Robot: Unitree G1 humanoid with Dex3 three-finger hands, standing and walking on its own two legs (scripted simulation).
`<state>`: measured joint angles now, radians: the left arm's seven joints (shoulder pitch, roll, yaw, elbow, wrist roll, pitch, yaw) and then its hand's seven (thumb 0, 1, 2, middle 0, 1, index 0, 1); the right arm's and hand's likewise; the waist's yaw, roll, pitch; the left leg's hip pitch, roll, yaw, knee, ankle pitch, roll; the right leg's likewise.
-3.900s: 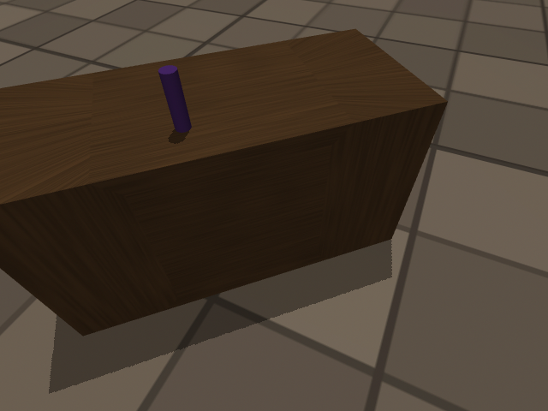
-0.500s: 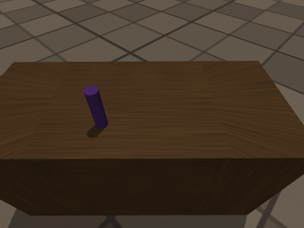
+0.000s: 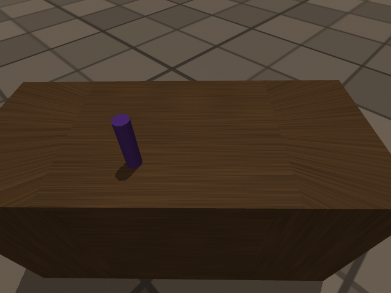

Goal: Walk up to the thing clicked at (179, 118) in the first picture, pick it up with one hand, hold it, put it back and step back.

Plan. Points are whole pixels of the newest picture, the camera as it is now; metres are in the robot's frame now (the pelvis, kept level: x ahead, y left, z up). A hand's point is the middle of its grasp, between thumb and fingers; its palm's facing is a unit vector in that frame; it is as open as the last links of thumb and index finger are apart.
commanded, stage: stand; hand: left
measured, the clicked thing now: (128, 143) +0.49 +0.21 +0.00
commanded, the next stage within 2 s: none
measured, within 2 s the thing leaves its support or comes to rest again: neither
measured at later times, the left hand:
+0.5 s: hand out of the picture +0.09 +0.24 -0.16, palm faces -0.05 -0.94 -0.33, open 7.4 cm
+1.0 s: hand out of the picture +0.08 +0.24 -0.16, palm faces -0.05 -0.94 -0.33, open 7.4 cm
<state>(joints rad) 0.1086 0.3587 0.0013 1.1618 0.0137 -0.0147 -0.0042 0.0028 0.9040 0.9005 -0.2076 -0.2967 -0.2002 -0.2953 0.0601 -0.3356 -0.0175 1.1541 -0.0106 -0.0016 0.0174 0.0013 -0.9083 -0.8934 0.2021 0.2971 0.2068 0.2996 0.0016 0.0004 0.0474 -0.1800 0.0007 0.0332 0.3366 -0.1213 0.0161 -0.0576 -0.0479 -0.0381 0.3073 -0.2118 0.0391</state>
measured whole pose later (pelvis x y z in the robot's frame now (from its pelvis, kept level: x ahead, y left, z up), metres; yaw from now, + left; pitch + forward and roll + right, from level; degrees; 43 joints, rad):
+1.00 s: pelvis +0.01 -0.01 +0.00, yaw -1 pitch -2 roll +0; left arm 0.13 0.36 0.00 1.12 0.01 -0.01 -0.01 0.00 0.90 0.90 -0.21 -0.30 -0.20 -0.30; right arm 0.09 -0.34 0.00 1.15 -0.01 -0.01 0.01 0.00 -0.91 -0.89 0.20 0.30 0.21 0.30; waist -0.01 -0.01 0.05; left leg -0.15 0.02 0.04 0.33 -0.13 0.00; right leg -0.03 -0.03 -0.03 0.29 -0.22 0.03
